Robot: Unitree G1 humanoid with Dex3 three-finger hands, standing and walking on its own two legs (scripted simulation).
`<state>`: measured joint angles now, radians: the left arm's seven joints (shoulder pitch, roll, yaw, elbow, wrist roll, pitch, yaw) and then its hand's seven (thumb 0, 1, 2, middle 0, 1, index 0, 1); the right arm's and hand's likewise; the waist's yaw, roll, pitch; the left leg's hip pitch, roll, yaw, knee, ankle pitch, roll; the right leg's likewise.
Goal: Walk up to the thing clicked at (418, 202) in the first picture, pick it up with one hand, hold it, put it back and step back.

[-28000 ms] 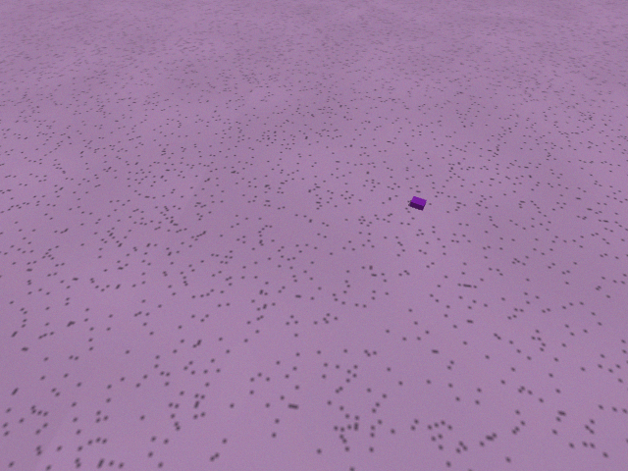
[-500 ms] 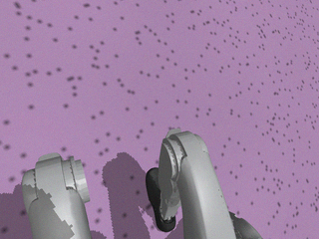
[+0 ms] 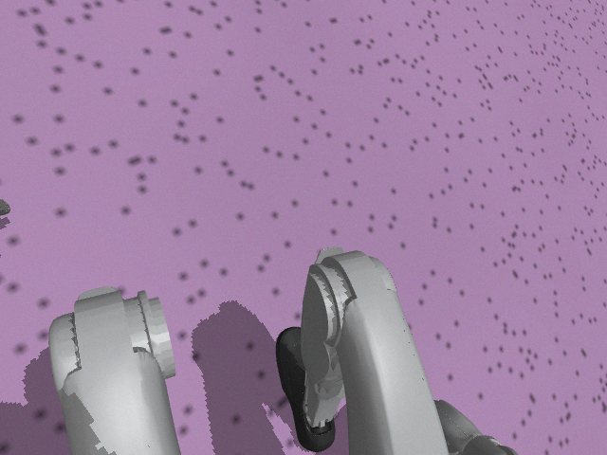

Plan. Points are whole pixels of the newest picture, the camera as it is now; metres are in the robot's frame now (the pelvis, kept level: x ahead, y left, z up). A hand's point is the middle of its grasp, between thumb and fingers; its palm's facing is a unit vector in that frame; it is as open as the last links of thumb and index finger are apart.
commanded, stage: rest palm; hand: left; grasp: from above
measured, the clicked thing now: out of the picture +0.38 +0.35 -0.27
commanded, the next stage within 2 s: close in 1.16 s
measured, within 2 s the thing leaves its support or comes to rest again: neither
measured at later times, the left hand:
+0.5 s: hand out of the picture +0.37 +0.35 -0.24, palm faces -0.49 -0.21 -0.85, open 14.2 cm
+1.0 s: hand out of the picture +0.39 +0.34 -0.24, palm faces -0.39 -0.14 -0.91, open 14.2 cm
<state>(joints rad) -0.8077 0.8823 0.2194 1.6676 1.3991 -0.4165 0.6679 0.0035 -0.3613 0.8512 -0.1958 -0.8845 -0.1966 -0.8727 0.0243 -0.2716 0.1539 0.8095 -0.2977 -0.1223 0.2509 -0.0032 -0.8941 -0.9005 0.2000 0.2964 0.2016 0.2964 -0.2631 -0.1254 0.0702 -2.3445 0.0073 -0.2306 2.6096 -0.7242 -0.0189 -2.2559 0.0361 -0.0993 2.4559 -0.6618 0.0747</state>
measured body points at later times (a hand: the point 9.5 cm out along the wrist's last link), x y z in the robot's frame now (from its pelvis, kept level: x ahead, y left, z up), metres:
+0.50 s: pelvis +0.01 +0.01 +0.00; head +0.25 +0.13 +0.35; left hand +0.39 +0.36 -0.19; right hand +0.09 -0.25 -0.08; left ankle +0.06 +0.13 -0.25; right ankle +0.11 -0.13 -0.25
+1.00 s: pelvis +0.00 +0.01 +0.00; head +0.25 +0.14 +0.35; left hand +0.40 +0.34 -0.19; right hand +0.09 -0.27 -0.06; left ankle +0.06 +0.13 -0.25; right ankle +0.11 -0.13 -0.25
